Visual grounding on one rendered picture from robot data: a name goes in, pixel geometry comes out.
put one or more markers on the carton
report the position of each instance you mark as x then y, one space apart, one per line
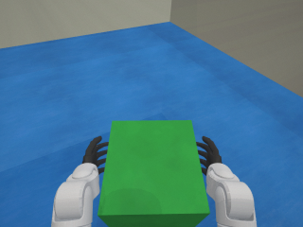
152 176

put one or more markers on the left robot hand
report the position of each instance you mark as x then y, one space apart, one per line
91 154

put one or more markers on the robot left forearm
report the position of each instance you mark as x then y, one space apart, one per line
73 202

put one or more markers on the right robot hand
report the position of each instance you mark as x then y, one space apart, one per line
212 154

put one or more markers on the robot right forearm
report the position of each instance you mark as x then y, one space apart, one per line
234 201

